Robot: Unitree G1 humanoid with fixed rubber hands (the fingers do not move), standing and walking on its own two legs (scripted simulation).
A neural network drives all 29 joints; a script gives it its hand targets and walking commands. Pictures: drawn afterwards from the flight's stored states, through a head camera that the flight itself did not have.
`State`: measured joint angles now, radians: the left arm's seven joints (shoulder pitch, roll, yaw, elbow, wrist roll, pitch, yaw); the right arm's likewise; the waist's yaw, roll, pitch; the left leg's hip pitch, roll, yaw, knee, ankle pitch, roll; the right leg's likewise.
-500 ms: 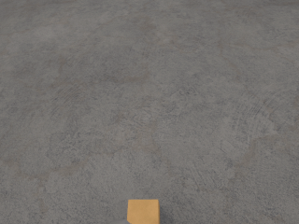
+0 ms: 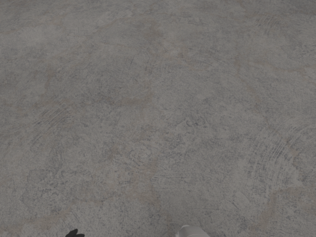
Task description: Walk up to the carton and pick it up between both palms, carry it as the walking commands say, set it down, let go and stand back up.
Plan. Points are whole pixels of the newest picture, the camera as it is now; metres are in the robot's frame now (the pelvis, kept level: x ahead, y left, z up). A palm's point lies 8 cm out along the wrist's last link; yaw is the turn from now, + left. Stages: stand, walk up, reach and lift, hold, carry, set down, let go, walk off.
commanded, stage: walk up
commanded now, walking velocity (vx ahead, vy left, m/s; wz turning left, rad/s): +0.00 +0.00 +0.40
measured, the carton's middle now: out of the picture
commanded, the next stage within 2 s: none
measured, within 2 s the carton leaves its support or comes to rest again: neither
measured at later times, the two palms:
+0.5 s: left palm (60, 213) +0.20 +0.28 -0.10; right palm (225, 178) +0.27 -0.20 -0.12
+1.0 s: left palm (36, 164) +0.35 +0.39 -0.10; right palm (179, 109) +0.52 -0.09 -0.10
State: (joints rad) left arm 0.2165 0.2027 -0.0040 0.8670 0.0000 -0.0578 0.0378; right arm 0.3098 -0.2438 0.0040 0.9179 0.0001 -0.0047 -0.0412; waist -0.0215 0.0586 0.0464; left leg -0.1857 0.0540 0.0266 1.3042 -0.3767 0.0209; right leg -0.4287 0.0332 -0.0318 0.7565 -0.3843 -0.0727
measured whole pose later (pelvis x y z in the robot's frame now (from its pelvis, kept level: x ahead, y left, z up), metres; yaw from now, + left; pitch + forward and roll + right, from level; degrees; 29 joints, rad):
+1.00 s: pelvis +0.38 +0.12 +0.02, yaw +26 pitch +7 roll +1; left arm 0.25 0.27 0.00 0.81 0.00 -0.03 0.04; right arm 0.26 -0.23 0.00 0.92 0.00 -0.05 -0.01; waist -0.06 -0.04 0.00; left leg -0.17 0.01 -0.02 0.78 -0.19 0.09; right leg -0.52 -0.13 -0.05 1.43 -0.65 0.06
